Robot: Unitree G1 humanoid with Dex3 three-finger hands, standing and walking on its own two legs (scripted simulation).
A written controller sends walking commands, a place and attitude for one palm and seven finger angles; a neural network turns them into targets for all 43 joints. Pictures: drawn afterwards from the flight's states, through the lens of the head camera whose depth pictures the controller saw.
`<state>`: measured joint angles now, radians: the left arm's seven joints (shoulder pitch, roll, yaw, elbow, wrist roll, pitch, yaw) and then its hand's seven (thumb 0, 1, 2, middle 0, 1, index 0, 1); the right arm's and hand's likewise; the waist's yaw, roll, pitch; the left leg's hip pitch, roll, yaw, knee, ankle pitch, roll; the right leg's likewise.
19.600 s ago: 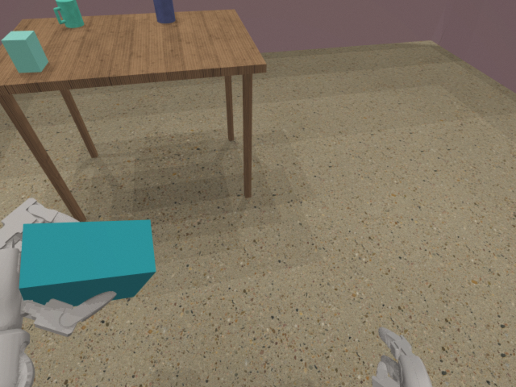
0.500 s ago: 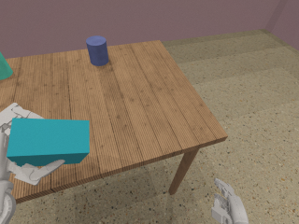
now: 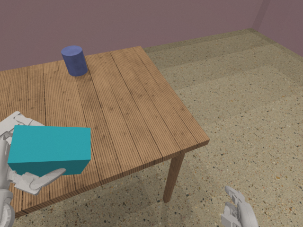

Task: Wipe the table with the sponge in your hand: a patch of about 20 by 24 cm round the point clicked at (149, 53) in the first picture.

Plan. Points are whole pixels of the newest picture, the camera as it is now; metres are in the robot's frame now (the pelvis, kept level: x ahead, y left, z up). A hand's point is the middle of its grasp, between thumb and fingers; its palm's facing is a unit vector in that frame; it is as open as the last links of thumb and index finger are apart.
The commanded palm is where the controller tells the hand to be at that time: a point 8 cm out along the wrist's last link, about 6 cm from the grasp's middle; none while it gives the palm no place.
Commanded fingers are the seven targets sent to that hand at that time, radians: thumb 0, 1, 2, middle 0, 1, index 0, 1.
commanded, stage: come to a stop and stand still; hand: left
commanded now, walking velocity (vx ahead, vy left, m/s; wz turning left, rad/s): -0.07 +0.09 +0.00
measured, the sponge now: (64, 153) +0.23 +0.20 +0.14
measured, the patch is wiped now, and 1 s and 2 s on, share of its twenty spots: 0.00 0.00 0.00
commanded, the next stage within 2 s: look again from close up in 1.94 s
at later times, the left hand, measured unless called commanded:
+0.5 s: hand (21, 168) +0.19 +0.26 +0.16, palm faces +0.32 -0.88 -0.35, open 10.4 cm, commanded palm +0.13 +0.31 +0.18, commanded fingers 0.00 0.10 1.30 -1.20 -1.60 -1.20 -1.60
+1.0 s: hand out of the picture +0.21 +0.34 +0.16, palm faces +0.36 -0.85 -0.38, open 10.3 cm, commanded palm +0.15 +0.37 +0.18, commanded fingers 0.00 0.10 1.30 -1.20 -1.60 -1.20 -1.60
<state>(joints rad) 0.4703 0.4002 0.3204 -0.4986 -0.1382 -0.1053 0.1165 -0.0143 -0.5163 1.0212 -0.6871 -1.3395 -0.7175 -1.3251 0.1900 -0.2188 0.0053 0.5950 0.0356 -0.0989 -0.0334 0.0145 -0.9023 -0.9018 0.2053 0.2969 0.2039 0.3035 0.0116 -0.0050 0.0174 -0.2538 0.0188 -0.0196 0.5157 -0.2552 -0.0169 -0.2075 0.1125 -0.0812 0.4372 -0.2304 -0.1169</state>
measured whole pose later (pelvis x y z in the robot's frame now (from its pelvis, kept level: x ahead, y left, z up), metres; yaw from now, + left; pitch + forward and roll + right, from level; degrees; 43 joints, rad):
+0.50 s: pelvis -0.04 +0.03 +0.00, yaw -1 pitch -2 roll -1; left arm 0.41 0.33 0.29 -0.42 -0.05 -0.20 0.09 -0.01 -0.52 1.02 -0.69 -1.34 -0.72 -1.32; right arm 0.19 -0.23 0.01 0.55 0.01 -0.13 -0.01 0.01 -0.90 -0.90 0.21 0.30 0.20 0.30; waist 0.03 0.01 0.06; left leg -0.28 0.00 0.05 0.51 -0.23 0.03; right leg -0.24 0.08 -0.05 0.43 -0.16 -0.07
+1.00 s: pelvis -0.02 +0.09 +0.00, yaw -2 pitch -2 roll -1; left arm 0.38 0.37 0.34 -0.42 0.02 -0.23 0.09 -0.01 -0.52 1.02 -0.69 -1.33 -0.72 -1.31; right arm 0.24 -0.17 0.04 0.59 -0.01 -0.16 0.00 0.01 -0.90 -0.90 0.21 0.30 0.21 0.30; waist 0.03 -0.04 0.05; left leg -0.22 -0.09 0.07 0.44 -0.20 0.11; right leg -0.21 0.01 0.00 0.44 -0.19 0.00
